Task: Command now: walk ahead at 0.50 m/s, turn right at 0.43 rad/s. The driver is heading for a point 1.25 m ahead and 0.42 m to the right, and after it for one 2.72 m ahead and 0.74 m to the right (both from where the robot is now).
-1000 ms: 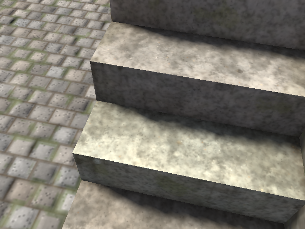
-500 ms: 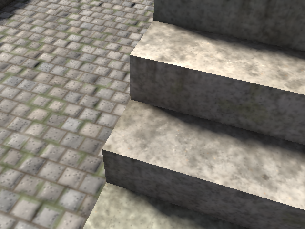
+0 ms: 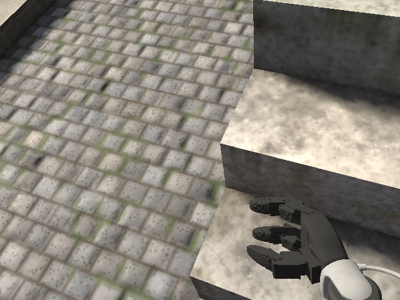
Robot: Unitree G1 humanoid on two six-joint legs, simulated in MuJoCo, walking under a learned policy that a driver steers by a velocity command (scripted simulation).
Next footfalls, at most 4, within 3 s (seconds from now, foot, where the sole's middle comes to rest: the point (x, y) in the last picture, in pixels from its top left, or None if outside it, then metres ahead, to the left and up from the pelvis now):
0.08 left None -0.04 0.22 -0.79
0.30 right None -0.01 0.00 -0.61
0.66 right None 0.13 0.04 -0.62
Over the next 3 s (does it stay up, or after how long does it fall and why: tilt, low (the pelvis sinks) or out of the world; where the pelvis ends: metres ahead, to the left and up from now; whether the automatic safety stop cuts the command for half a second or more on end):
falls after 0.78 s (tilt)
